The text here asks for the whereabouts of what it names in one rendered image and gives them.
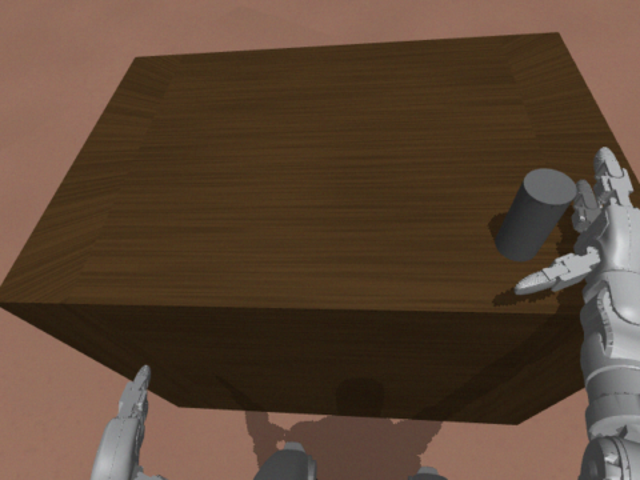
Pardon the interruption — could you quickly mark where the right robot arm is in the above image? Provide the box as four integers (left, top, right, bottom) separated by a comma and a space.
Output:
578, 270, 640, 480

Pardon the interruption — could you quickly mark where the left robot hand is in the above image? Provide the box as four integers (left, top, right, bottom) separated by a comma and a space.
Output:
90, 365, 168, 480

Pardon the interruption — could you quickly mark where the right robot hand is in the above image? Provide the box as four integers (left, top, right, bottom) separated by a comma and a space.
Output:
514, 147, 640, 295

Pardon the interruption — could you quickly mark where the can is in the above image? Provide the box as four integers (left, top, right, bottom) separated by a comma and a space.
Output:
495, 168, 577, 262

